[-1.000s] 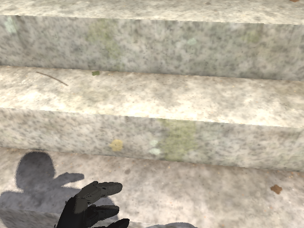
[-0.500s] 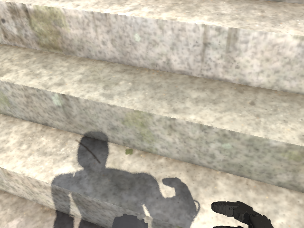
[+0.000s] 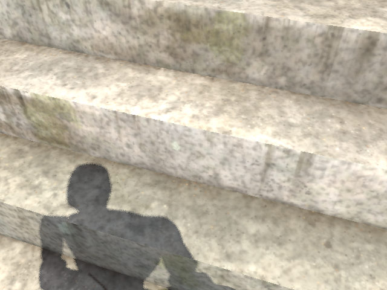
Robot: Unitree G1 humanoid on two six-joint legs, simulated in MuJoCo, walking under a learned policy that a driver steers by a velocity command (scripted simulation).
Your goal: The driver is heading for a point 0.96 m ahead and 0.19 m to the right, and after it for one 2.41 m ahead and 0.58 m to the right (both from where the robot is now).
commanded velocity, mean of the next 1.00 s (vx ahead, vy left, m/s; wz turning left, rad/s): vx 0.45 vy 0.00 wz -0.27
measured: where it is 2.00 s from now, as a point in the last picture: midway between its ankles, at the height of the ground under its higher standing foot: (360, 40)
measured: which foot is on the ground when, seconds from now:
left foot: down 0.00-0.46, up 0.48-0.98, down 1.00-1.00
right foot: up 0.00-0.40, down 0.42-1.00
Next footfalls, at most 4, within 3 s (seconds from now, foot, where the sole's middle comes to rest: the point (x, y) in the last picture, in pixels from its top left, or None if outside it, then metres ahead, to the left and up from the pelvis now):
0.42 right None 0.24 -0.23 -0.54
1.00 left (299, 254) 0.50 -0.20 -0.33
1.38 right None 0.68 -0.45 -0.13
1.88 left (255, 12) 0.87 -0.07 0.11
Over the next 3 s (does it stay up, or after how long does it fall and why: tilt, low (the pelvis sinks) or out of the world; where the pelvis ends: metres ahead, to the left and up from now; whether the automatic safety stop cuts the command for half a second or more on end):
stays up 0.87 -0.09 0.75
